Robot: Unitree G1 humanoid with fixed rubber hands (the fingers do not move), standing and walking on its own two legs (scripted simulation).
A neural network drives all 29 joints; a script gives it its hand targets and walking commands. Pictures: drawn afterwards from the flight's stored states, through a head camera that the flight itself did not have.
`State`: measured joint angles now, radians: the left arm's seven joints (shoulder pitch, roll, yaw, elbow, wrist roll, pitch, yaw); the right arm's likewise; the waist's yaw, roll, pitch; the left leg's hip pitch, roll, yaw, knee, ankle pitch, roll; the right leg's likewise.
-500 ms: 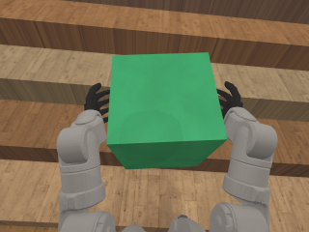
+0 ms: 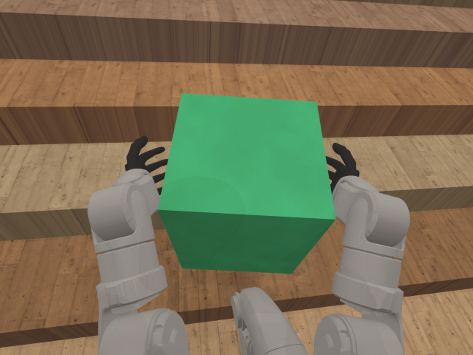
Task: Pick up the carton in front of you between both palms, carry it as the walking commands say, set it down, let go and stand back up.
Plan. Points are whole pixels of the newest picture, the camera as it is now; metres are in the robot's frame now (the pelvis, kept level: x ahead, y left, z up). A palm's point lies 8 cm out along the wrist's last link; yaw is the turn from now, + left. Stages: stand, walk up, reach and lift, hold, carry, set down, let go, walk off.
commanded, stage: carry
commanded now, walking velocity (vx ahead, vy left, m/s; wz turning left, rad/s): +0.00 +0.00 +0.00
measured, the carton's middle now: (242, 193) +0.38 -0.05 +0.07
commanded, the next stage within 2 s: none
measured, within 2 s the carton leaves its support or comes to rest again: neither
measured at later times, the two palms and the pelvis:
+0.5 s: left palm (55, 87) +0.45 +0.20 +0.24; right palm (283, 95) +0.43 -0.11 +0.23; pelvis +0.12 +0.05 +0.13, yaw +0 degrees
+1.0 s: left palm (41, 73) +0.45 +0.21 +0.25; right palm (279, 84) +0.43 -0.09 +0.25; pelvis +0.12 +0.08 +0.14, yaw -4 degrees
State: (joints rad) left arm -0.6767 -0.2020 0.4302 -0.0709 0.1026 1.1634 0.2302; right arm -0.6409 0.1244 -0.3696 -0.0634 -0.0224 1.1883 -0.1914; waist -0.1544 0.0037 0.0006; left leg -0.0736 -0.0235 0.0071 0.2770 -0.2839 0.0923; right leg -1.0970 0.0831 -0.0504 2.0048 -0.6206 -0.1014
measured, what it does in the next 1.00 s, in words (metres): climbs: right foot 0.16 m higher, then left foot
